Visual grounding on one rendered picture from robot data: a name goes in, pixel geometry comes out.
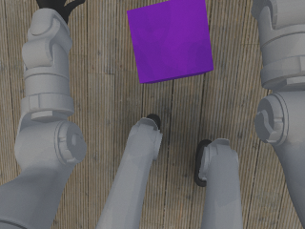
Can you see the robot left forearm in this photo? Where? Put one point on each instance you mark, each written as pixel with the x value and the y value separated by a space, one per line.
pixel 46 71

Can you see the left robot upper arm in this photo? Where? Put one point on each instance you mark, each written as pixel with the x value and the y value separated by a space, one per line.
pixel 47 154

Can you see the carton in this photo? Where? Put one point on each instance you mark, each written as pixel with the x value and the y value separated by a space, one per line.
pixel 171 40

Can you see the robot thigh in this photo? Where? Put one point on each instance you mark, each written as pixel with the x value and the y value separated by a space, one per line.
pixel 222 208
pixel 123 207

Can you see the left robot thigh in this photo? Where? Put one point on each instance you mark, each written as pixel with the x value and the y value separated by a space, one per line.
pixel 123 207

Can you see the robot left hand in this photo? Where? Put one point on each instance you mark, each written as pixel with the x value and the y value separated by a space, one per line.
pixel 58 5

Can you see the right robot thigh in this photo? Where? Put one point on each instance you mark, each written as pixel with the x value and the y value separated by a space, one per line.
pixel 222 208

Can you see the robot right forearm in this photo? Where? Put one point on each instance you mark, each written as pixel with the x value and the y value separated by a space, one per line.
pixel 281 31

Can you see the right robot upper arm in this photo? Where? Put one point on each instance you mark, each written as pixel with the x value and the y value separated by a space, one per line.
pixel 280 121

